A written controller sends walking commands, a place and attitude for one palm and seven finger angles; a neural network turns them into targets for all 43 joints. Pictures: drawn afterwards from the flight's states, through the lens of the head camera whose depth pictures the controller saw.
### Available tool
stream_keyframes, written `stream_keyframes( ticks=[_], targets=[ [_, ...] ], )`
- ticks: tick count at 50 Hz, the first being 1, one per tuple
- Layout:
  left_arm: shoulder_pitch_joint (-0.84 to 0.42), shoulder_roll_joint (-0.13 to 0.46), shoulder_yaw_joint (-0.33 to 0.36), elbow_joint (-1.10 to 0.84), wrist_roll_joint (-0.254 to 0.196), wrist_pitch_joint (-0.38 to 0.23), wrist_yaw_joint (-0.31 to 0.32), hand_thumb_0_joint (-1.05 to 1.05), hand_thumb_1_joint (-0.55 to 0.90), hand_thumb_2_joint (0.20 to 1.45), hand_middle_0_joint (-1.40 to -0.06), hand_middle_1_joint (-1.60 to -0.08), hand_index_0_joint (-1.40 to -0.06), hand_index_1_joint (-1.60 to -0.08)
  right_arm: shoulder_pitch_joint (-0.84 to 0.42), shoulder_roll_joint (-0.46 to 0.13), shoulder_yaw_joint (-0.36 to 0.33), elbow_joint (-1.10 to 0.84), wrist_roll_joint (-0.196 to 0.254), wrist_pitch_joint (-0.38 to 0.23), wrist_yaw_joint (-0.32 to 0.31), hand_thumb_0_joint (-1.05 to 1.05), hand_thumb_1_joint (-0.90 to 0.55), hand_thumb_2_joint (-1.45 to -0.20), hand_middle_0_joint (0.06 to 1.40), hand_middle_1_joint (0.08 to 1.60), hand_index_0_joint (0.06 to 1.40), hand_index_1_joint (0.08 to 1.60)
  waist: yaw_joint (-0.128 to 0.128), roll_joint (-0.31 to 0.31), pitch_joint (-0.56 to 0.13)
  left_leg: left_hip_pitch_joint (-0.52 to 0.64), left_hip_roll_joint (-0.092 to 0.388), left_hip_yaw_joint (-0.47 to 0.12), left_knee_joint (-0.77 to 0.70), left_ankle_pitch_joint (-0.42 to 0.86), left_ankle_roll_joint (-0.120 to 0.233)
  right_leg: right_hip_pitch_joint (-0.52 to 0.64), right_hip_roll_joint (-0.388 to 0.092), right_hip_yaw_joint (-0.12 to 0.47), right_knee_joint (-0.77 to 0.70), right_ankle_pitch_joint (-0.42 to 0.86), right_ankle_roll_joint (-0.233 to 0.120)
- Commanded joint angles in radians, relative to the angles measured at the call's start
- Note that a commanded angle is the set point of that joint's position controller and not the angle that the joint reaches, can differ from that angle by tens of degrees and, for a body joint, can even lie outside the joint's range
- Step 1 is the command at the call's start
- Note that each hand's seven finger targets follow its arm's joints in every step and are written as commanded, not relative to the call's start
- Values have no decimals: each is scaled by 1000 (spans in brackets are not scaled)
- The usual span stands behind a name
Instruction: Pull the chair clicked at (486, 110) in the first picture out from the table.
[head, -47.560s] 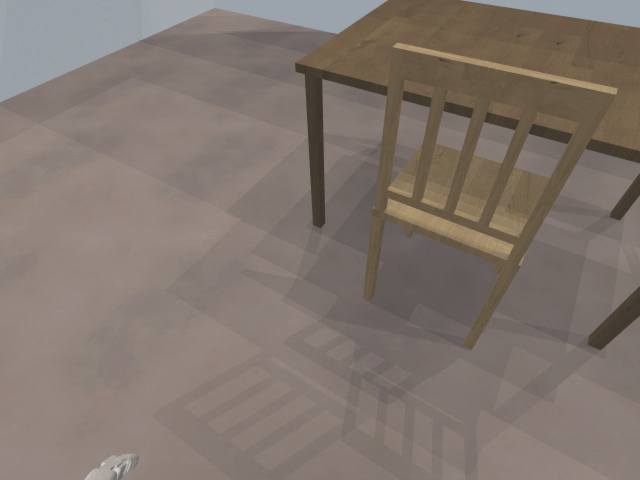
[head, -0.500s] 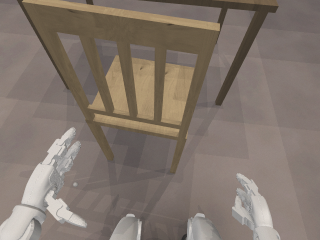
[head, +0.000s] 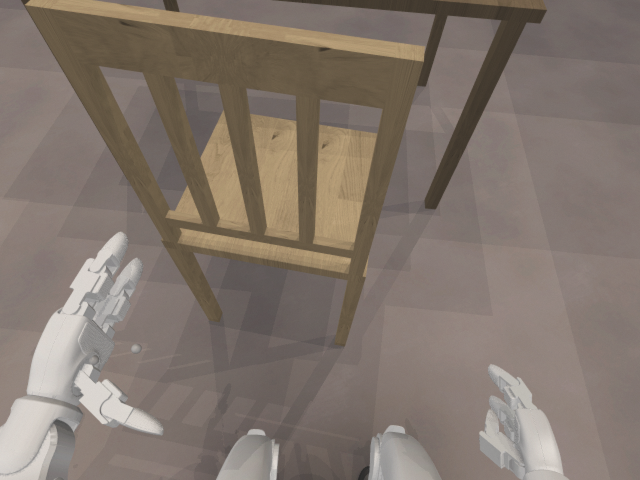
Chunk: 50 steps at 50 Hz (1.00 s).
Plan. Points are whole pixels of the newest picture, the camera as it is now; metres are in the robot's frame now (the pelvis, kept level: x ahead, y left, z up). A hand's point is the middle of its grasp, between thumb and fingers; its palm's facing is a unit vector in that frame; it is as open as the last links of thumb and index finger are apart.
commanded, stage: raise the hand toward the chair's back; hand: left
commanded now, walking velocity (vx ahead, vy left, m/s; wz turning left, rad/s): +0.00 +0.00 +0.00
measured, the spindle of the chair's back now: (248, 171) +0.52 +0.14 +0.03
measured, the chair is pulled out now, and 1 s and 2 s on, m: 0.30 0.30 0.30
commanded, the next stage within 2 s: aim the fingers beside a spindle in 0.14 s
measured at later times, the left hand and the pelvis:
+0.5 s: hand (161, 351) +0.25 +0.19 +0.04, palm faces -0.16 -0.99 -0.03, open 17.0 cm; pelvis -0.02 +0.00 -0.01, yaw +0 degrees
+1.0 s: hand (202, 307) +0.31 +0.16 +0.03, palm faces -0.16 -0.99 -0.05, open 16.9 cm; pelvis -0.01 +0.00 -0.01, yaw +0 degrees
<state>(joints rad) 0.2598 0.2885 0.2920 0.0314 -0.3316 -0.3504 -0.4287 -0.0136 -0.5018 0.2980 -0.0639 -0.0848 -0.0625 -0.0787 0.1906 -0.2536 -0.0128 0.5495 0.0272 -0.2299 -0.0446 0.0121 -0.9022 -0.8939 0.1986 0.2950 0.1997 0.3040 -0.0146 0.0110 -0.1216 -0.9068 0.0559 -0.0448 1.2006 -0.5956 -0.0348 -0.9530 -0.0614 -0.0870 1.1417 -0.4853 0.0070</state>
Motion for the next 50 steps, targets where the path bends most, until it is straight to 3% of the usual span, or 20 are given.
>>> stream_keyframes(
  ticks=[1,3,7,12,15,18,19,20,23,26,29,34,37,38,39,43,50],
  targets=[
    [-23,165,51,-169,-11,-11,-30,0,-500,300,-60,-80,-60,-80,-30,-138,-51,-167,11,-50,-13,0,-900,-900,200,300,200,300,-5,35,-268,83,-70,30,-171,325,34,283,65,53,-153,206,-10],
    [-48,195,77,-236,-19,-16,-27,0,-500,300,-60,-80,-60,-80,-33,-137,-49,-177,9,-51,-16,0,-900,-900,200,300,200,300,2,61,-310,107,-69,26,-172,344,37,295,66,52,-148,221,-11],
    [-60,196,110,-252,-38,-52,6,0,-500,300,-60,-80,-60,-80,-36,-124,-45,-165,5,-56,-20,0,-900,-900,200,300,200,300,2,36,-287,101,-67,17,-171,335,33,280,77,39,-143,198,-12],
    [-39,140,58,-148,-28,-50,-2,0,-500,300,-60,-80,-60,-80,-39,-128,-41,-155,9,-59,-19,0,-900,-900,200,300,200,300,-11,20,-226,57,-70,21,-171,259,32,238,74,44,-156,110,-11],
    [-127,137,9,-109,-11,-27,-27,0,-500,300,-60,-80,-60,-80,-35,-145,-32,-153,13,-64,-26,0,-900,-900,200,300,200,300,-35,23,-180,29,-68,17,-167,176,33,184,68,58,-174,14,-9],
    [-241,151,-7,-159,-3,-32,-25,0,-500,300,-60,-80,-60,-80,-26,-154,-30,-155,10,-76,-36,0,-900,-900,200,300,200,300,-39,35,-234,53,-66,11,-161,178,39,177,66,57,-159,23,-10],
    [-250,131,-24,-169,-5,-35,-22,0,-500,300,-60,-80,-60,-80,-26,-149,-28,-155,7,-83,-37,0,-900,-900,200,300,200,300,-36,50,-254,64,-67,10,-160,193,39,183,65,57,-153,41,-11],
    [-249,165,17,-169,-7,-43,-10,0,-500,300,-60,-80,-60,-80,-21,-150,-31,-149,4,-86,-38,0,-900,-900,200,300,200,300,-26,32,-274,61,-64,8,-156,213,37,198,65,56,-148,56,-12],
    [-250,185,46,-201,-4,-68,18,0,-500,300,-60,-80,-60,-80,-17,-145,-31,-145,-5,-91,-32,0,-900,-900,200,300,200,300,-1,60,-337,87,-66,7,-160,277,34,222,68,43,-117,123,-17],
    [-181,153,41,-170,10,-62,45,0,-500,300,-60,-80,-60,-80,-17,-138,-36,-145,-7,-82,-19,0,-900,-900,200,300,200,300,13,62,-348,87,-67,15,-165,315,29,239,66,32,-99,171,-18],
    [-181,126,14,-90,31,-24,54,0,-500,300,-60,-80,-60,-80,-14,-140,-36,-143,-3,-62,-13,0,-900,-900,200,300,200,300,-1,33,-295,52,-68,21,-168,288,27,218,65,27,-104,158,-14],
    [-282,81,-65,-91,45,-11,49,0,-500,300,-60,-80,-60,-80,-11,-147,-34,-155,0,-58,-15,0,-900,-900,200,300,200,300,-30,20,-274,42,-69,22,-159,242,32,176,63,35,-114,115,-13],
    [-409,108,-53,-119,47,-49,66,0,-500,300,-60,-80,-60,-80,-4,-149,-33,-135,-9,-70,-22,0,-900,-900,200,300,200,300,-44,14,-297,45,-67,13,-141,240,35,151,65,36,-101,107,-15],
    [-411,133,-24,-123,51,-63,74,0,-500,300,-60,-80,-60,-80,2,-150,-37,-129,-11,-72,-22,0,-900,-900,200,300,200,300,-28,19,-330,54,-65,12,-143,262,33,165,64,39,-94,126,-18],
    [-407,100,-50,-112,56,-73,78,0,-500,300,-60,-80,-60,-80,3,-145,-38,-126,-12,-75,-21,0,-900,-900,200,300,200,300,-32,26,-334,65,-65,14,-139,286,33,161,64,34,-84,152,-19],
    [-422,110,-44,-81,78,-81,100,0,-500,300,-60,-80,-60,-80,10,-145,-39,-116,-18,-71,-13,0,-900,-900,200,300,200,300,-18,50,-380,70,-66,20,-135,321,31,171,58,35,-62,190,-20],
    [-404,97,-33,34,88,-18,102,0,-500,300,-60,-80,-60,-80,15,-141,-41,-129,-12,-27,1,0,-900,-900,200,300,200,300,-12,-15,-379,13,-74,45,-123,324,32,232,53,51,-71,246,-14]
  ],
)
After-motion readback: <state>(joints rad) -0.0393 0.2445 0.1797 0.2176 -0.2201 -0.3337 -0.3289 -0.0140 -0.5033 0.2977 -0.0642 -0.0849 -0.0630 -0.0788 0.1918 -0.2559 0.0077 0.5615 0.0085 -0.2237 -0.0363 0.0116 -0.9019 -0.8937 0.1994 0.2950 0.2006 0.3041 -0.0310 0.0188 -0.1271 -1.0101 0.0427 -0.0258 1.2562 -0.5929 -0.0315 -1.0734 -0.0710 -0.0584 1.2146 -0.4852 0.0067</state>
